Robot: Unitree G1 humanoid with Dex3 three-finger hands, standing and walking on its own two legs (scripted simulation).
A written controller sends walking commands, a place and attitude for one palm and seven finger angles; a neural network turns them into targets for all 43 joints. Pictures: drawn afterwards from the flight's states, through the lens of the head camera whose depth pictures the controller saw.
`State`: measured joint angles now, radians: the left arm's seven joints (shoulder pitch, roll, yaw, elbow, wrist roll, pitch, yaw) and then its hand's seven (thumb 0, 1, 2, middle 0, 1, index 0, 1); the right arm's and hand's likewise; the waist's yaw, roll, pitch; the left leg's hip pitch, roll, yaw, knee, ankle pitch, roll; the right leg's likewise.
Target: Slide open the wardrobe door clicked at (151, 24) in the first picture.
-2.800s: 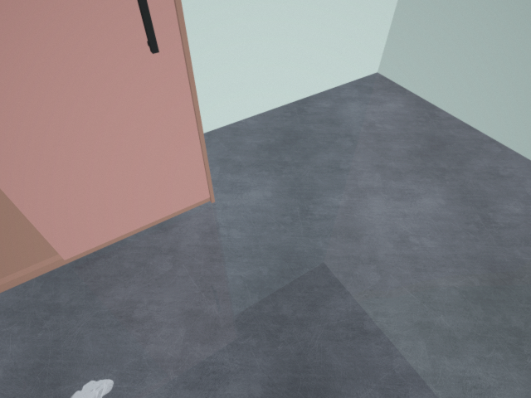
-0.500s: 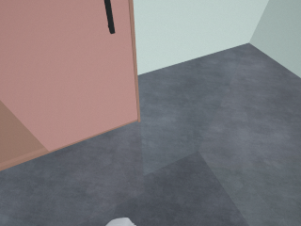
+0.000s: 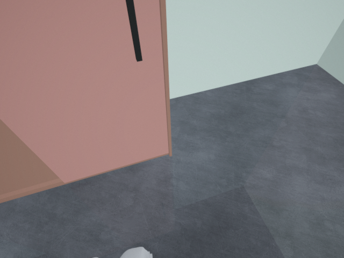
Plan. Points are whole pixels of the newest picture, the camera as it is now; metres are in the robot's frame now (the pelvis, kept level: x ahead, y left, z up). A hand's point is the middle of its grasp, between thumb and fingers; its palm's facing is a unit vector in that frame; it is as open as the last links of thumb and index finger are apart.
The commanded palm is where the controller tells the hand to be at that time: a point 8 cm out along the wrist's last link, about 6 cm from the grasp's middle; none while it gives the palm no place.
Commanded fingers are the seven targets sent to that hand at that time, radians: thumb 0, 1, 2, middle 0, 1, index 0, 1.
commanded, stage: turn to face it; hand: right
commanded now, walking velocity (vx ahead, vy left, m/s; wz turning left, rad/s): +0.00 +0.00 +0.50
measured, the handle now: (130, 9) +0.77 +0.15 +0.20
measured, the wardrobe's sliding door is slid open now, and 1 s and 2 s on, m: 0.00 0.00 0.00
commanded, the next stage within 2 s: take the last steps up to it in 0.50 s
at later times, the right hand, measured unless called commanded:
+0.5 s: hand (236, 257) +0.16 -0.16 -0.17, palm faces -0.15 +0.97 -0.20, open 7.4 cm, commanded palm none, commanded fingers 0.00 -0.90 -0.90 0.20 0.30 0.20 0.30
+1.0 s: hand (218, 235) +0.21 -0.11 -0.17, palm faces -0.35 +0.92 -0.17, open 7.4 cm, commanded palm none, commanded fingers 0.00 -0.90 -0.90 0.20 0.30 0.20 0.30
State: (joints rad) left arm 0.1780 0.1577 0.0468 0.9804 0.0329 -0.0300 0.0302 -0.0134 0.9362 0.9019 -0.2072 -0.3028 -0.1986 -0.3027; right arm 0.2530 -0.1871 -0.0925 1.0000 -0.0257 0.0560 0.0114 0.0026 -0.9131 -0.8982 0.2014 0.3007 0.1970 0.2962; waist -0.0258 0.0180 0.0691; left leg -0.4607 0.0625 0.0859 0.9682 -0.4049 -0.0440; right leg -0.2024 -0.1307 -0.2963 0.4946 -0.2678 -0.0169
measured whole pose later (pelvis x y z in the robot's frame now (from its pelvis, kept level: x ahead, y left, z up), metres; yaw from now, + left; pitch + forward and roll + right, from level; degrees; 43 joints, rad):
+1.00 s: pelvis +0.08 +0.03 +0.00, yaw +19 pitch +0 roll +1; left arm 0.42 0.17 0.05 1.12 0.04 -0.01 0.02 0.00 0.91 0.90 -0.21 -0.30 -0.20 -0.30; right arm 0.18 -0.18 -0.06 1.03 -0.03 0.01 0.03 0.00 -0.91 -0.90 0.20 0.30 0.20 0.30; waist 0.06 -0.01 0.03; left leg -0.24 0.05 0.10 0.50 -0.32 0.00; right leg -0.14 -0.11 -0.20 0.49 -0.34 0.03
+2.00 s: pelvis +0.25 +0.10 +0.00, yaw +18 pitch +0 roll -1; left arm 0.19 0.19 0.07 1.04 0.02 0.06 0.01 0.00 0.91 0.90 -0.20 -0.30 -0.19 -0.30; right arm 0.15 -0.14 -0.05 0.98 -0.03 0.01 -0.04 0.00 -0.92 -0.90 0.21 0.30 0.20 0.30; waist -0.01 -0.02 0.08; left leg -0.33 0.07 0.10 0.51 -0.18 0.02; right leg -0.37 -0.01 -0.03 0.97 -0.49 0.05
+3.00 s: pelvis +0.23 +0.04 +0.00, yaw +18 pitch -1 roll +0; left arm 0.33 0.16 0.00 1.06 0.02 -0.02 0.02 0.01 0.92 0.90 -0.20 -0.30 -0.19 -0.30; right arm 0.30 -0.14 0.02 1.11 -0.02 -0.02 -0.03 0.00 -0.91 -0.90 0.20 0.30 0.20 0.30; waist 0.00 -0.04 0.01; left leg -0.23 0.06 0.02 0.52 -0.27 -0.03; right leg -0.19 0.02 -0.08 0.50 -0.29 -0.04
